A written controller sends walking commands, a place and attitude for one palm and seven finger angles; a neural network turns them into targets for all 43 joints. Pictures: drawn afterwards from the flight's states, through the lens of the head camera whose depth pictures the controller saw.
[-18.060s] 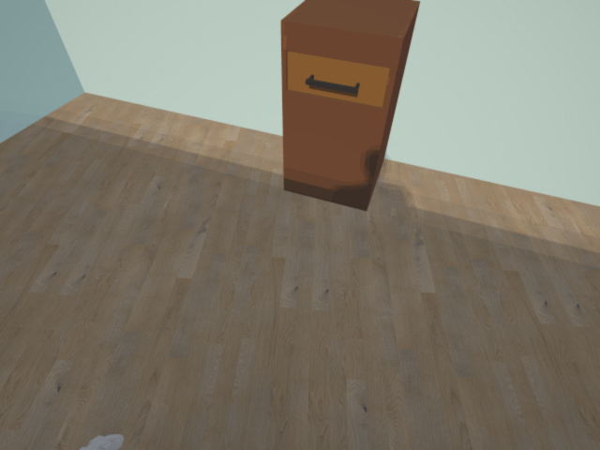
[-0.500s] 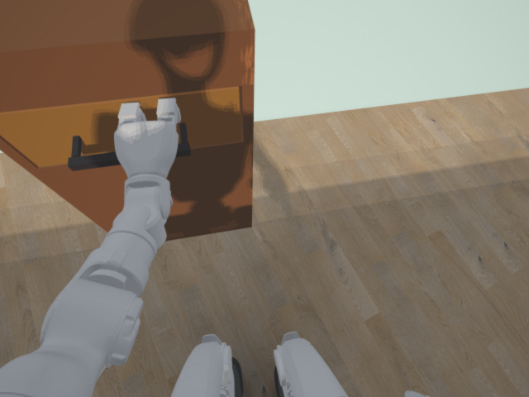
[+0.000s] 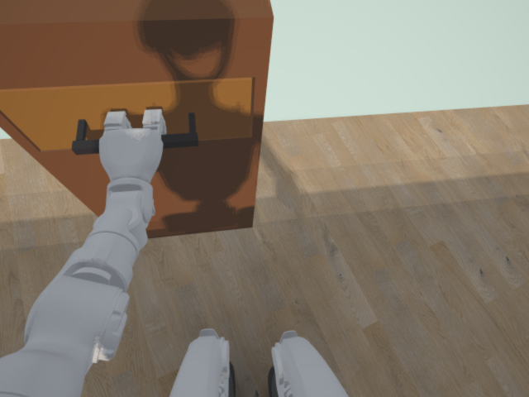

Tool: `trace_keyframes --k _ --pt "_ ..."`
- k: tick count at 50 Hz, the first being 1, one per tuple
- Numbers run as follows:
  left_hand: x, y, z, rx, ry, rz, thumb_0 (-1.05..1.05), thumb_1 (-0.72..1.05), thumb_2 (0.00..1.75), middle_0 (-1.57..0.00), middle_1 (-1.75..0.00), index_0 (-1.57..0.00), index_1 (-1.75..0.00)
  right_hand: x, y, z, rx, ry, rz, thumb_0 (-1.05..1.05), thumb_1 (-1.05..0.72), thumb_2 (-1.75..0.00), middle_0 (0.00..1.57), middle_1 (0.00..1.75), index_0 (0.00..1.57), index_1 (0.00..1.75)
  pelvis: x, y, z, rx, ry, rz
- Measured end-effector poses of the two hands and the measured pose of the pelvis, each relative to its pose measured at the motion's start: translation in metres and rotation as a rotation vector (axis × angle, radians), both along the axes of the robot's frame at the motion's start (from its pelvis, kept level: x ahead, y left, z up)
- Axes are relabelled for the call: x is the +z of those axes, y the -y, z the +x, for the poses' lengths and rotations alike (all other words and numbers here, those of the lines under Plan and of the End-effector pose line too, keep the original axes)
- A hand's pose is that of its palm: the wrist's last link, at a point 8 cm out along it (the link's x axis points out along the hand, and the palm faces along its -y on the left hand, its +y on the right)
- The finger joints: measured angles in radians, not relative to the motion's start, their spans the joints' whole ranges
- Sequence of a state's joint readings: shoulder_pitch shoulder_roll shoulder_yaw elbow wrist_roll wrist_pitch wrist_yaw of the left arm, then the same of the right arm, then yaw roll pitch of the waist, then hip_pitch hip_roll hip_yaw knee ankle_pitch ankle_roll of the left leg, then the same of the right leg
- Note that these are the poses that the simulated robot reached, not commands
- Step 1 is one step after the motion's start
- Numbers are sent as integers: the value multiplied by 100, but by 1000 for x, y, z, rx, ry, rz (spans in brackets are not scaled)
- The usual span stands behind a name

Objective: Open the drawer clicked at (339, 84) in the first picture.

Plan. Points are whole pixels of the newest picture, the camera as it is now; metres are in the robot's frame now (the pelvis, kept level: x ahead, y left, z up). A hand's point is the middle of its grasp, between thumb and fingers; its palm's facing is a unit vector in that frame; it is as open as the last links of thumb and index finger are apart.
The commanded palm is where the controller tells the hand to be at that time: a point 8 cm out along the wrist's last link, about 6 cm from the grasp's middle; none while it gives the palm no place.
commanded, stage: lower the fingers behind the handle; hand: left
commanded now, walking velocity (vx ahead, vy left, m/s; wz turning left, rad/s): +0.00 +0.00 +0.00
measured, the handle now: (137, 133) +0.54 +0.19 -0.02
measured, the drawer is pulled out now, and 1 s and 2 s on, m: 0.00 0.00 0.00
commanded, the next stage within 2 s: close the thumb around the handle in 0.70 s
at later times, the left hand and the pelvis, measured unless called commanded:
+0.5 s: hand (150, 167) +0.49 +0.17 -0.05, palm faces -0.06 -0.02 -1.00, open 13.8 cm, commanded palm +0.48 +0.15 +0.01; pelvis -0.01 -0.01 -0.01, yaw +0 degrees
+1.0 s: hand (152, 162) +0.49 +0.16 -0.04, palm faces -0.07 -0.03 -1.00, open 12.6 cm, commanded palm +0.48 +0.15 +0.01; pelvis +0.01 -0.01 +0.01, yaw +0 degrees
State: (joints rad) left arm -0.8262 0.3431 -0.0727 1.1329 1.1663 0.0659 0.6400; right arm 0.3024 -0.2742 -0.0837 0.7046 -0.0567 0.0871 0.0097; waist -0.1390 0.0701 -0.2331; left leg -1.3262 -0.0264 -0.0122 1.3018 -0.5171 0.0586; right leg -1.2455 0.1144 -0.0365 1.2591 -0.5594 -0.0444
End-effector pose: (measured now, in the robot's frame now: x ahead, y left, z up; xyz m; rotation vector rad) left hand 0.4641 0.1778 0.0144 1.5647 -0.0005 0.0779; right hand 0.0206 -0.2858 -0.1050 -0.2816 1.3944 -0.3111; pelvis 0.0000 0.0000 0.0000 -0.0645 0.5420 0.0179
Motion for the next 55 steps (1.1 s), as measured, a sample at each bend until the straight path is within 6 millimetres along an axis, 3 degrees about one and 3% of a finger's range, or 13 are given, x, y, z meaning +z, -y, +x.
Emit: trace_keyframes --k 3,12,18,23,29,43,48,55 --pt "-8 -3 -4 72 -15 11 0 -48 30 -32 -120 -33 -124 -10 -13 2 3 -11 56 0 -91 -90 20 29 20 29 0 1 -5 4 -1 3" --pt "22 20 16 71 -106 12 0 -49 30 -31 -120 -34 -122 -4 -42 9 -16 54 124 0 -90 -90 21 30 21 30 13 6 1 12 16 3" --pt "18 17 15 46 -106 3 0 -49 30 -32 -120 -31 -123 -7 -35 -1 -4 62 107 0 -90 -90 21 30 21 30 4 8 -1 3 17 4" --pt "-4 11 8 37 -151 -10 0 -49 30 -31 -120 -31 -123 -9 -23 -12 -16 47 74 0 -90 -90 21 30 21 30 -3 7 -8 -3 7 3" --pt "-4 9 6 -7 -68 -26 0 -49 30 -30 -120 -31 -121 -13 -17 -22 -23 4 54 0 -90 -90 20 30 20 29 -8 4 -11 -1 -11 0" --pt "0 22 15 48 -83 -26 0 -48 30 -33 -121 -34 -123 -8 -28 -14 -41 12 90 0 -90 -90 20 30 20 29 3 5 -1 -6 -11 4" --pt "2 18 15 57 -106 -23 0 -38 35 -33 -122 -35 -123 -5 -30 -9 -40 22 103 0 -90 -90 21 30 20 30 7 6 4 -12 -1 10" --pt "-5 9 10 44 -132 -15 0 -10 47 -35 -124 -35 -125 -4 -25 -1 -23 21 97 0 -90 -90 21 30 20 30 8 7 8 -8 -2 10"
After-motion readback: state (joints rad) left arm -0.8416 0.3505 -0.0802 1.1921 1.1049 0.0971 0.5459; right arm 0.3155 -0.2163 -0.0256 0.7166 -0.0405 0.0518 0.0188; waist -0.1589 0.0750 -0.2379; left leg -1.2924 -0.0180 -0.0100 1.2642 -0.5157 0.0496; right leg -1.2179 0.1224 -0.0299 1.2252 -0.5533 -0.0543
